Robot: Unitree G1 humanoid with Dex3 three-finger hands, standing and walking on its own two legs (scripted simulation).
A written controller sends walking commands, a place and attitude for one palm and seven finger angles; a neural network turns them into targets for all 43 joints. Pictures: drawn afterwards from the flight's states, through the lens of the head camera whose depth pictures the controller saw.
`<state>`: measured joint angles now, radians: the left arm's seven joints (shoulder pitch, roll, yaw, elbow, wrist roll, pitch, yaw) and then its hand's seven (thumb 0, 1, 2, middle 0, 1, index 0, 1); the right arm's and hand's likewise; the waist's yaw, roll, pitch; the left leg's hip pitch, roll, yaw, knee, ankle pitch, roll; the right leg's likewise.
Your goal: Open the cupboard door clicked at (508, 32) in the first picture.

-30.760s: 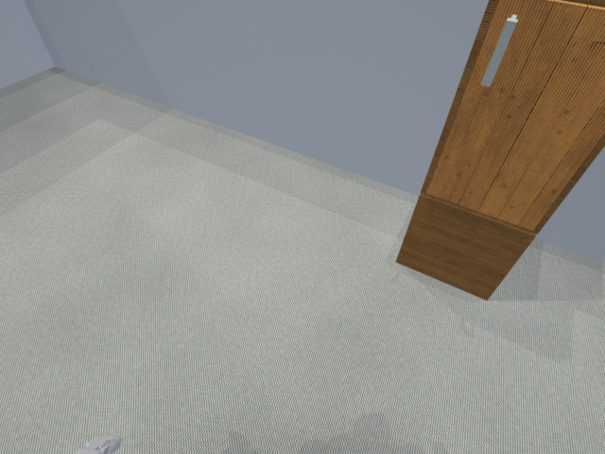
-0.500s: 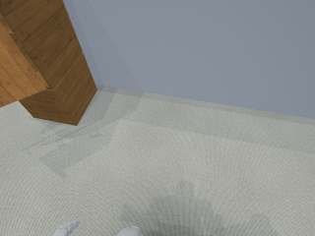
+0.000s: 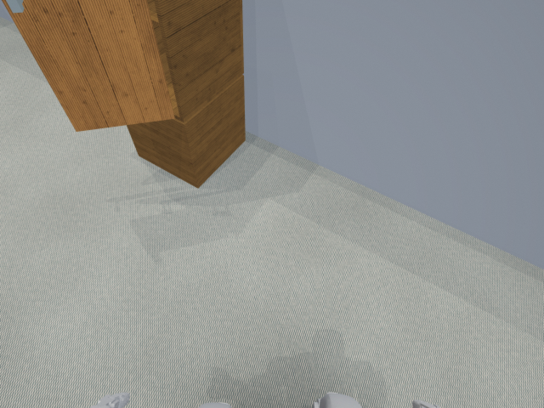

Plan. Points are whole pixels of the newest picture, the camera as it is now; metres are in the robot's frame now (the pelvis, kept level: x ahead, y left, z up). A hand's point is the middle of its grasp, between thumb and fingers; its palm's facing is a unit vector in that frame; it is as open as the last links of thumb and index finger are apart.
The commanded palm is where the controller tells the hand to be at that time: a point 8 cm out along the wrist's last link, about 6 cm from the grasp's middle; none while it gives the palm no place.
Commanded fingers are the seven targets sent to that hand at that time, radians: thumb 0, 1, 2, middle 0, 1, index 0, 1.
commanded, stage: turn to face it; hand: left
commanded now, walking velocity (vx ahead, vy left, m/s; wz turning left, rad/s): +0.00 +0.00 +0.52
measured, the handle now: out of the picture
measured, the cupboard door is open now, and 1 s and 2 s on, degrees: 47 47 47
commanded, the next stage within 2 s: take the last steps up to it in 0.40 s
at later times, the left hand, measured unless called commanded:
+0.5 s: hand out of the picture -0.01 +0.18 -0.19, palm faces +0.28 -0.94 -0.19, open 7.4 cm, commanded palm none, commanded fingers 0.00 0.90 0.90 -0.20 -0.30 -0.20 -0.30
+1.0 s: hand out of the picture -0.05 +0.18 -0.16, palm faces +0.44 -0.88 -0.20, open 7.4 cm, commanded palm none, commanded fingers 0.00 0.90 0.90 -0.20 -0.30 -0.20 -0.30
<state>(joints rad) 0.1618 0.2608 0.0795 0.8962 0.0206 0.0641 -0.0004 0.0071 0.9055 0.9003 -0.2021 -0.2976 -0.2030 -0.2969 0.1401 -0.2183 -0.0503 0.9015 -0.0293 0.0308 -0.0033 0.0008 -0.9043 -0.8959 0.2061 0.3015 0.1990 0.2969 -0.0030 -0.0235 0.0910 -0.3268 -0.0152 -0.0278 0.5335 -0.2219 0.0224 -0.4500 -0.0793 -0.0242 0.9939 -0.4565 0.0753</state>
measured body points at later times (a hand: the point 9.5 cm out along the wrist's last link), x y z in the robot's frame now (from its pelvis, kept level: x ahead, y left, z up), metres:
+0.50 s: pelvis +0.00 -0.02 -0.01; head +0.04 +0.01 +0.44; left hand -0.03 +0.23 -0.17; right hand +0.17 -0.24 -0.14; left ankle -0.01 +0.09 -0.74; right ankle +0.01 -0.16 -0.73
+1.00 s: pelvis +0.06 +0.03 +0.01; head +0.10 +0.04 +0.46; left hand -0.07 +0.23 -0.14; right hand +0.23 -0.17 -0.14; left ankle +0.06 +0.19 -0.68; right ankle +0.03 -0.14 -0.73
